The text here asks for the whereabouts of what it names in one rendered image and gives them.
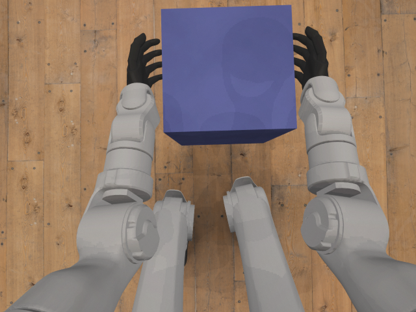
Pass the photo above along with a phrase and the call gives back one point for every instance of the robot left forearm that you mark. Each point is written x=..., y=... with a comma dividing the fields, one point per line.
x=126, y=176

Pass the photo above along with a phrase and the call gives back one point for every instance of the left robot hand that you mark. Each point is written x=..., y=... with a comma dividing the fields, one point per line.
x=137, y=71

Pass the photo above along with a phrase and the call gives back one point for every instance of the right robot hand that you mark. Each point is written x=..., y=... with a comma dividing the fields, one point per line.
x=315, y=62

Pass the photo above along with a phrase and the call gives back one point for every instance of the left robot upper arm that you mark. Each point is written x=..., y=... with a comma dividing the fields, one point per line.
x=113, y=241

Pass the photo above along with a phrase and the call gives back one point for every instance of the carton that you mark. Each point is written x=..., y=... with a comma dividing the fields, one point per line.
x=228, y=74

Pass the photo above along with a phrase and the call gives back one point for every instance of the robot left shin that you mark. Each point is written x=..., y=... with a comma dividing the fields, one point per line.
x=169, y=193

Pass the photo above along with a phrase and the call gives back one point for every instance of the right robot upper arm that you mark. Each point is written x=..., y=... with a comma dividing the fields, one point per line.
x=351, y=237

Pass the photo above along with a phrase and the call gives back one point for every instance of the robot right thigh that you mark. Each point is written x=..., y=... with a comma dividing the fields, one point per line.
x=269, y=283

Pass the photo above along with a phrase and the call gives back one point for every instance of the robot right forearm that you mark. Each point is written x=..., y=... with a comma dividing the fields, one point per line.
x=330, y=143

